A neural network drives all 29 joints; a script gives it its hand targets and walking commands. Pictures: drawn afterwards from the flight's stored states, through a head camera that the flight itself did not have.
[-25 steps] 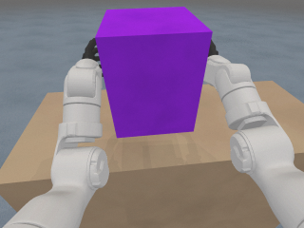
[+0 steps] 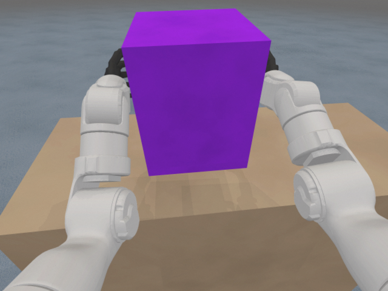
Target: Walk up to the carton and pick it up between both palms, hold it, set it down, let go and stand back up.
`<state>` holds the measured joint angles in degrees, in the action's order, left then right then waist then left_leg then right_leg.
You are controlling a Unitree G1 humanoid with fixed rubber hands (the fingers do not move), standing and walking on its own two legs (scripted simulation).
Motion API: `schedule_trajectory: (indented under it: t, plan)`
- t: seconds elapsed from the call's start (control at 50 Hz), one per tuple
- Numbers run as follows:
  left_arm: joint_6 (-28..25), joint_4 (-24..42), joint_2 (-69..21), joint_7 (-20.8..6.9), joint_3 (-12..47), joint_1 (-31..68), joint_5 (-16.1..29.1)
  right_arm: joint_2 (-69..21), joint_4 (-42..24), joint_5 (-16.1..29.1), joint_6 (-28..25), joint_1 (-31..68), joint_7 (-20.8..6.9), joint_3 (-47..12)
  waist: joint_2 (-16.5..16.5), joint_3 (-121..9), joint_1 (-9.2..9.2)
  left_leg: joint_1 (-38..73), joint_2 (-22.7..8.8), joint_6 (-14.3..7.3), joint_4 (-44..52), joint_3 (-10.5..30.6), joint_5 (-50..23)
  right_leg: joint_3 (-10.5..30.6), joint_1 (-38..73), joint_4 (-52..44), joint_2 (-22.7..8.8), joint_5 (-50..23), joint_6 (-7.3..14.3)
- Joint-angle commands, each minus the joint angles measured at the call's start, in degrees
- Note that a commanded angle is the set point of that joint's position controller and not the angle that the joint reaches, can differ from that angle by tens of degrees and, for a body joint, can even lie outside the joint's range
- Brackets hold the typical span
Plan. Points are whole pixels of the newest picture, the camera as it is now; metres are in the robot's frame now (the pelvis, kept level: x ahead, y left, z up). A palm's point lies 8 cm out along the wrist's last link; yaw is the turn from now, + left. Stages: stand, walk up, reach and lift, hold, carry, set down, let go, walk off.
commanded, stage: hold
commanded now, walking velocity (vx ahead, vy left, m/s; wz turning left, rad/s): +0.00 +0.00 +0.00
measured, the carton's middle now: (192, 91) +0.40 +0.00 +0.27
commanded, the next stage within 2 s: none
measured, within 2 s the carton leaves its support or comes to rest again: neither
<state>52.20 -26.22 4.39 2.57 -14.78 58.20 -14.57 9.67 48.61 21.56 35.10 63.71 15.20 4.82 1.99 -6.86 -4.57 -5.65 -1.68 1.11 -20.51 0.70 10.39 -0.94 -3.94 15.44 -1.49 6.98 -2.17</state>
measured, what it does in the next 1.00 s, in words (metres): stands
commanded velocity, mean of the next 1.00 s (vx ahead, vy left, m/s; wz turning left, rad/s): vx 0.00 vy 0.00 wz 0.00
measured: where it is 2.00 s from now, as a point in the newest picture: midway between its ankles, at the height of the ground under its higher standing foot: outside the picture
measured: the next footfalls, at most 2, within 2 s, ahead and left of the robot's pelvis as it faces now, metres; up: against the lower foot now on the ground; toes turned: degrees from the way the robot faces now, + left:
none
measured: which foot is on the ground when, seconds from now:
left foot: down 0.00-1.00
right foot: down 0.00-1.00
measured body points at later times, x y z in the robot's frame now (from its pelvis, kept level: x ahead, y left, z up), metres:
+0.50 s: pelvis +0.00 +0.00 +0.00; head -0.08 +0.03 +0.44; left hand +0.39 +0.14 +0.30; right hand +0.39 -0.15 +0.29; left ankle +0.01 +0.13 -0.75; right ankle +0.02 -0.14 -0.75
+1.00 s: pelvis +0.00 +0.00 +0.00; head -0.08 +0.03 +0.44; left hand +0.40 +0.14 +0.30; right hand +0.40 -0.15 +0.29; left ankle +0.01 +0.13 -0.75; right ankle +0.02 -0.14 -0.75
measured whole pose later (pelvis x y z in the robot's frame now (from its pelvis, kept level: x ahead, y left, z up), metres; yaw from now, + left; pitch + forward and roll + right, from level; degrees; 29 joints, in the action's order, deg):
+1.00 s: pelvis +0.00 +0.00 +0.00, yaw +0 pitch -4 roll -1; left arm 52.1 -26.2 4.4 2.6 -14.8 58.2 -14.6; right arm 9.7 48.5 21.8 35.4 63.7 15.3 4.8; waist 2.0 -7.0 -4.6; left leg -5.7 -1.7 1.1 -20.5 0.7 10.5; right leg -0.9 -3.9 15.3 -1.4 7.0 -2.1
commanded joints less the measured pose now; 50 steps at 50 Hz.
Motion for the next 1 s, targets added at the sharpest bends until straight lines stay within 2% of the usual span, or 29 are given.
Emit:
schedule_trajectory:
  t: [0.0, 0.06, 0.14, 0.18, 0.24, 0.36, 0.42, 0.48, 0.54, 0.58, 0.6, 0.76, 0.98]
  plan:
    - [-6.04, 6.46, -39.10, -7.99, 17.11, 46.79, 13.49, -36.15, -23.80, 11.92, -0.87, 54.65, -7.39, -15.15, -8.66, -25.19, 0.04, -1.37, 4.24, 3.96, 1.44, 0.36, -13.47, 0.92, 11.42, 0.78, 8.15, -7.56, 2.01]
    - [-6.01, 6.48, -38.64, -8.05, 16.78, 47.15, 13.18, -36.01, -22.22, 11.76, -0.60, 53.15, -7.45, -14.85, -8.99, -24.30, 0.06, -1.85, 4.04, 4.16, 1.86, 0.56, -13.09, 0.57, 11.25, 1.01, 8.27, -6.82, 2.03]
    - [-6.06, 5.90, -39.53, -8.04, 17.07, 46.75, 13.33, -36.25, -23.42, 11.67, -0.97, 54.56, -7.51, -14.94, -8.25, -24.83, 0.02, -2.14, 4.13, 3.81, 1.91, 0.57, -12.08, 0.73, 11.05, 0.76, 8.11, -6.62, 2.04]
    - [-5.99, 4.84, -38.55, -8.17, 15.73, 46.83, 12.70, -36.58, -21.94, 11.52, -0.65, 54.31, -7.54, -14.88, -7.79, -23.35, 0.71, -2.64, 4.23, 3.54, 2.15, 0.44, -11.24, 0.73, 10.84, 0.58, 8.01, -5.83, 1.94]
    - [-6.17, 7.12, -39.11, -8.09, 16.84, 47.86, 13.22, -36.46, -23.18, 11.96, -0.93, 54.50, -7.53, -14.99, -8.71, -25.24, 0.02, -1.59, 4.12, 3.91, 1.80, 0.45, -12.79, 0.69, 11.47, 0.91, 8.15, -6.89, 2.00]
    - [-6.01, 5.10, -39.38, -8.12, 16.81, 46.61, 12.97, -35.78, -21.98, 11.28, -0.86, 54.06, -7.71, -14.44, -8.59, -23.31, -0.13, -2.74, 3.97, 3.99, 2.60, 0.43, -10.59, 0.64, 10.96, 0.61, 8.11, -5.51, 2.12]
    - [-6.17, 5.35, -39.28, -8.23, 16.71, 46.56, 13.22, -36.38, -23.50, 11.55, -0.99, 54.92, -7.58, -14.79, -8.10, -24.31, -0.06, -2.09, 4.27, 3.81, 1.99, 0.37, -11.92, 0.73, 11.22, 0.55, 8.05, -6.65, 1.96]
    - [-6.16, 5.15, -38.52, -8.29, 15.73, 46.89, 12.50, -36.24, -21.18, 11.32, -0.63, 53.25, -7.61, -14.50, -8.16, -23.01, 0.25, -2.58, 4.06, 3.87, 2.43, 0.33, -10.97, 0.74, 11.10, 0.58, 8.04, -5.82, 2.12]
    - [-6.25, 5.39, -38.80, -8.32, 15.97, 47.59, 12.69, -36.57, -22.28, 11.50, -0.91, 55.08, -7.70, -14.63, -7.87, -23.80, 0.32, -2.53, 4.28, 3.58, 2.37, 0.32, -11.00, 0.59, 11.27, 0.70, 8.05, -5.90, 1.92]
    - [-6.41, 6.47, -38.99, -8.20, 16.92, 48.12, 13.30, -36.41, -22.43, 11.55, -1.02, 54.43, -7.68, -14.56, -9.10, -24.54, -0.01, -2.30, 4.05, 3.93, 2.28, 0.56, -11.34, 0.74, 11.12, 0.76, 8.09, -6.01, 2.19]
    - [-6.25, 5.10, -38.53, -8.12, 16.36, 48.07, 13.14, -36.31, -22.12, 11.42, -0.91, 55.11, -7.75, -14.59, -8.50, -23.91, 0.51, -2.78, 4.14, 3.69, 2.28, 0.56, -10.79, 0.63, 10.62, 0.61, 8.02, -5.43, 2.10]
    - [-6.26, 5.66, -39.30, -8.10, 17.11, 47.71, 13.54, -36.09, -22.44, 11.52, -0.93, 54.83, -7.73, -14.42, -8.82, -24.39, -0.21, -2.45, 3.90, 3.99, 2.12, 0.71, -11.58, 0.69, 11.26, 0.84, 8.18, -6.43, 2.12]
    - [-6.09, 5.70, -38.65, -8.25, 16.50, 46.89, 12.95, -36.35, -23.27, 11.86, -0.85, 54.69, -7.40, -14.98, -7.86, -24.96, 0.45, -1.73, 4.36, 3.63, 1.65, 0.47, -12.09, 0.81, 11.20, 0.57, 7.94, -6.74, 1.94]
